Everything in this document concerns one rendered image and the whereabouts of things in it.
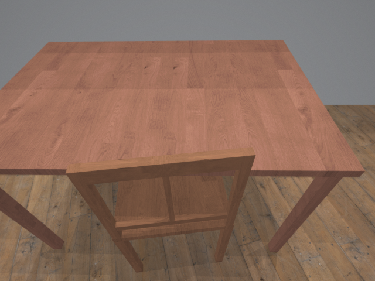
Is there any chair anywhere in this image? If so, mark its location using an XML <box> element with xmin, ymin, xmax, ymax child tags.
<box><xmin>66</xmin><ymin>147</ymin><xmax>255</xmax><ymax>273</ymax></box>

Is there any table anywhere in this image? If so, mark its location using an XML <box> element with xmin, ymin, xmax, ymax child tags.
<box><xmin>0</xmin><ymin>40</ymin><xmax>365</xmax><ymax>252</ymax></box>

